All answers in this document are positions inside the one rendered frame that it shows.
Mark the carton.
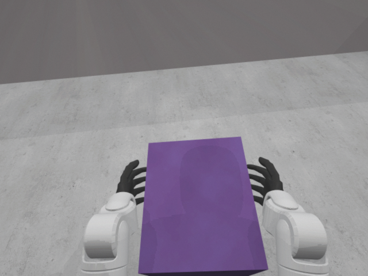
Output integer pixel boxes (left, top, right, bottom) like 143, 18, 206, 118
138, 137, 268, 276

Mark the right robot hand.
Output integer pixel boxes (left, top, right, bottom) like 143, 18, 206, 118
247, 157, 283, 206

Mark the robot right forearm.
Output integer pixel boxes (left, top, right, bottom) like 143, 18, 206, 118
262, 190, 329, 276

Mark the left robot hand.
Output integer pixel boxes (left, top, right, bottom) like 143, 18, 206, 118
116, 160, 147, 206

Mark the robot left forearm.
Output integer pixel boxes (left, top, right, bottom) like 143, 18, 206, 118
80, 192, 139, 276

